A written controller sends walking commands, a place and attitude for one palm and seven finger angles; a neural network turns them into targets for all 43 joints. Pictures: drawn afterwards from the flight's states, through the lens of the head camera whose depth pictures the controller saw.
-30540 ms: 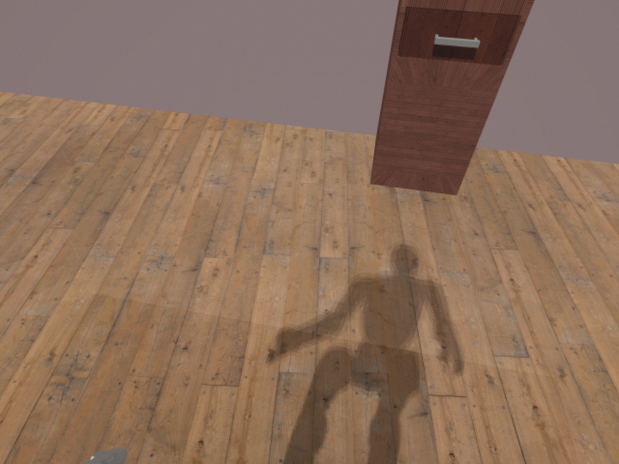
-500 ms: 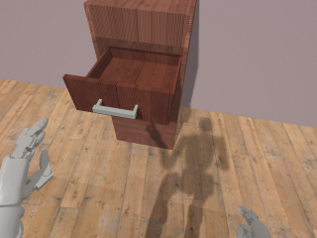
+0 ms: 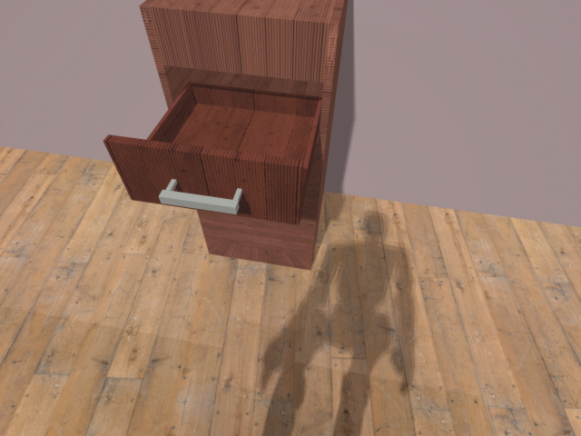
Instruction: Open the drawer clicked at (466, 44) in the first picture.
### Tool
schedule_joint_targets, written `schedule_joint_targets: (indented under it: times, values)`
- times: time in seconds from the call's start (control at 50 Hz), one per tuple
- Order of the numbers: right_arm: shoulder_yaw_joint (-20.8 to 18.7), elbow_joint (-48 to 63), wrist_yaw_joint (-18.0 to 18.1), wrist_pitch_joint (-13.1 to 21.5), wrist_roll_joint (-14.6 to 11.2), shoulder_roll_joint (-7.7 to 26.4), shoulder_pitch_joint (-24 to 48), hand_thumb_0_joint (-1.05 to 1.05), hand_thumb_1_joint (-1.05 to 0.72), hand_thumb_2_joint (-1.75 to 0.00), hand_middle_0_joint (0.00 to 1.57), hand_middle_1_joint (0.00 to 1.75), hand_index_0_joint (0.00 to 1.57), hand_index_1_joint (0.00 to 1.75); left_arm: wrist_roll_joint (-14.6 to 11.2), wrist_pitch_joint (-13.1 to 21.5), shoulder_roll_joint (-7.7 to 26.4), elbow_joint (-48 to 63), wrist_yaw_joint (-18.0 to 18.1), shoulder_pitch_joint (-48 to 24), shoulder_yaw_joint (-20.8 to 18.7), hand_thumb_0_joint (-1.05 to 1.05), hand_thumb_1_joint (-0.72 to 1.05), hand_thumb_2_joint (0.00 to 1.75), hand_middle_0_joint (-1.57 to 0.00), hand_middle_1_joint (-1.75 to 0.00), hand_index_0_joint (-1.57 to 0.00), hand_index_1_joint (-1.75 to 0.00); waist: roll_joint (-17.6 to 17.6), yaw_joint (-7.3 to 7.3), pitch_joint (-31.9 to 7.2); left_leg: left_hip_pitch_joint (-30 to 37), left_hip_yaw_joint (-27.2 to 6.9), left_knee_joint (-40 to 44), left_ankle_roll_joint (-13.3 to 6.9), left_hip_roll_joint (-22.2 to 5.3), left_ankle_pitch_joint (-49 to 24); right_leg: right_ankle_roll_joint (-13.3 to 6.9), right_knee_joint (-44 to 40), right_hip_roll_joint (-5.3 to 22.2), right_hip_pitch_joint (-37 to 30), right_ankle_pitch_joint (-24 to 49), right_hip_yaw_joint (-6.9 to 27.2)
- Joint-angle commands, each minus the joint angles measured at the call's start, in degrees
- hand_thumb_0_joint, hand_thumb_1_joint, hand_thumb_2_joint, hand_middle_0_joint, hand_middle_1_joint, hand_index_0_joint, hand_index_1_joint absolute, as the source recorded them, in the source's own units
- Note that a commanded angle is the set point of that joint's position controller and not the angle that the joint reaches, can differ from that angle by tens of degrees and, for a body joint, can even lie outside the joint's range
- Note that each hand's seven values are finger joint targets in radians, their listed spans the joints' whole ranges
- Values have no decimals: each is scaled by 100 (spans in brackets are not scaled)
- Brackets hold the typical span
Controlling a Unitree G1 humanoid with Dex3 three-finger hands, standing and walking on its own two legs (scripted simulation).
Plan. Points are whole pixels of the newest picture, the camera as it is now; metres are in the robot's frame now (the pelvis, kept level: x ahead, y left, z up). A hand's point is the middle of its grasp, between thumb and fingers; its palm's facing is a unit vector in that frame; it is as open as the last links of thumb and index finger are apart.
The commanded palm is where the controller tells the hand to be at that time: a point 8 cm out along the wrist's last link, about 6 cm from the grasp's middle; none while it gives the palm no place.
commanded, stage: let the arm hang, fingers relaxed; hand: left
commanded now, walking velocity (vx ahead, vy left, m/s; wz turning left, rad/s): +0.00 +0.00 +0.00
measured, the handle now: (202, 195) +0.54 +0.21 -0.04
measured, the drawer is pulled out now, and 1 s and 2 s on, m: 0.30 0.30 0.30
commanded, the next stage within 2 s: look to check the result in 0.54 s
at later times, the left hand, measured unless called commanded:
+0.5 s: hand out of the picture -0.01 +0.16 -0.18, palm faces +0.02 -0.99 -0.17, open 7.3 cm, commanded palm none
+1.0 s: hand out of the picture -0.02 +0.16 -0.17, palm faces +0.03 -0.98 -0.19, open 7.3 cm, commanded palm none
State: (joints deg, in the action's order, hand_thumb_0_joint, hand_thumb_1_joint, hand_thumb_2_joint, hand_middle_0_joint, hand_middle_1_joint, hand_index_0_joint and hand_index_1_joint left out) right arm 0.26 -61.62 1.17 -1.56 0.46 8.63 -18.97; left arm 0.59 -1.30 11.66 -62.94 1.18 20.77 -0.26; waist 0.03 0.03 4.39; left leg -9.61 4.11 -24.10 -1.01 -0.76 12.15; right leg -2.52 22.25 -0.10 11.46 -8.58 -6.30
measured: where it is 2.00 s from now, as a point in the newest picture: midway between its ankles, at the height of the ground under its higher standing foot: outside the picture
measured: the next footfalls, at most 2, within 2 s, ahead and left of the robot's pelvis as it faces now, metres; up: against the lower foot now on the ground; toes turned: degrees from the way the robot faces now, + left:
none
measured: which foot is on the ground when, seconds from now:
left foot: down 0.00-1.00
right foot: down 0.00-1.00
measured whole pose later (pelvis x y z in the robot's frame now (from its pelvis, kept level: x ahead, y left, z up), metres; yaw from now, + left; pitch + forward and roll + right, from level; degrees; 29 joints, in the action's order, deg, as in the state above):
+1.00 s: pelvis +0.00 +0.00 +0.00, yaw -1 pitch -2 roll +1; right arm -0.8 -64.0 2.0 -0.4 0.8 6.0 -18.9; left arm 0.8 0.0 7.2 -65.3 1.9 17.6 -1.2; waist 0.6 -0.5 3.1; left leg -8.9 5.1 -22.4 -0.7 -0.7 11.5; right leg -2.8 22.7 -0.2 12.2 -8.8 -5.2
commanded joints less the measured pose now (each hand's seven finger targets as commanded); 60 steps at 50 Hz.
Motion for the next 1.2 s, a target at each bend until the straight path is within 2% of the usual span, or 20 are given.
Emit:
schedule_joint_targets:
  times: [0.0,0.06,0.16,0.26,0.3,0.32,0.4,0.42,0.5,0.56,0.66,0.78,0.82,0.94,1.12,1.18]
  values:
    - [-93,8,69,63,-1,436,-447,0,-90,-90,20,30,20,30,-4,161,438,86,54,49,-73,0,90,90,-20,-30,-20,-30,-133,-67,294,-222,-558,588,-140,-464,344,-96,-782,632,304,-989,849]
    - [-103,-99,72,58,12,352,-563,0,-90,-90,20,30,20,30,0,168,387,-22,74,135,-86,0,90,90,-20,-30,-20,-30,-276,-64,217,-143,-512,550,-150,-441,399,-71,-839,619,350,-1198,874]
    - [-113,-202,75,57,39,231,-676,0,-90,-90,20,30,20,30,6,157,290,-57,98,154,-112,0,90,90,-20,-30,-20,-30,-135,-57,284,-263,-519,596,-156,-423,614,-61,-795,585,474,-1401,874]
    - [-111,-234,90,87,42,113,-706,0,-90,-90,20,30,20,30,15,158,217,-70,100,178,-132,0,90,90,-20,-30,-20,-30,63,-20,377,-444,-530,675,-148,-419,662,-65,-686,557,430,-1195,859]
    - [-112,-244,93,101,40,93,-761,0,-90,-90,20,30,20,30,14,167,212,-49,100,131,-148,0,90,90,-20,-30,-20,-30,-31,-30,329,-480,-525,682,-142,-411,583,-66,-657,563,337,-1099,855]
    - [-119,-252,99,108,46,91,-748,0,-90,-90,20,30,20,30,13,174,177,-45,102,135,-148,0,90,90,-20,-30,-20,-30,90,-23,310,-460,-517,672,-134,-401,540,-76,-657,564,330,-1052,880]
    - [-113,-247,115,131,39,36,-781,0,-90,-90,20,30,20,30,11,183,139,-60,105,98,-163,0,90,90,-20,-30,-20,-30,202,-22,286,-447,-518,706,-122,-436,423,-89,-590,574,242,-798,823]
    - [-115,-241,121,137,39,38,-754,0,-90,-90,20,30,20,30,10,182,114,-79,105,98,-158,0,90,90,-20,-30,-20,-30,299,-21,317,-458,-536,735,-118,-447,423,-96,-563,557,251,-737,813]
    - [-125,-229,130,142,38,46,-765,0,-90,-90,20,30,20,30,14,181,90,-91,102,98,-163,0,90,90,-20,-30,-20,-30,266,-21,332,-449,-539,755,-110,-465,414,-90,-541,554,233,-649,781]
    - [-134,-214,127,129,37,51,-781,0,-90,-90,20,30,20,30,22,164,81,-104,104,86,-174,0,90,90,-20,-30,-20,-30,98,-23,396,-487,-587,811,-134,-492,615,-77,-548,542,315,-833,749]
    - [-143,-202,126,136,33,86,-774,0,-90,-90,20,30,20,30,18,190,91,-90,107,78,-184,0,90,90,-20,-30,-20,-30,-7,-53,207,-272,-531,700,-134,-470,346,-78,-571,576,278,-736,785]
    - [-152,-219,129,138,32,121,-685,0,-90,-90,20,30,20,30,15,201,99,-113,111,71,-176,0,90,90,-20,-30,-20,-30,81,-57,248,-223,-513,714,-125,-489,285,-82,-591,577,303,-661,809]
    - [-153,-213,124,129,28,143,-637,0,-90,-90,20,30,20,30,18,199,120,-116,110,74,-184,0,90,90,-20,-30,-20,-30,-7,-52,330,-240,-500,707,-119,-469,331,-80,-639,586,360,-791,843]
    - [-182,-201,124,138,25,200,-577,0,-90,-90,20,30,20,30,24,227,150,-107,118,69,-192,0,90,90,-20,-30,-20,-30,7,-65,184,-75,-480,679,-119,-494,232,-81,-657,573,328,-727,876]
    - [-184,-218,125,154,32,267,-471,0,-90,-90,20,30,20,30,14,234,250,-98,103,-83,-213,0,90,90,-20,-30,-20,-30,39,-56,194,-90,-458,699,-93,-494,132,-88,-700,612,180,-625,889]
    - [-185,-224,129,161,35,297,-434,0,-90,-90,20,30,20,30,11,243,269,-90,105,-125,-211,0,90,90,-20,-30,-20,-30,58,-52,148,-35,-459,681,-85,-516,-36,-91,-674,611,97,-398,857]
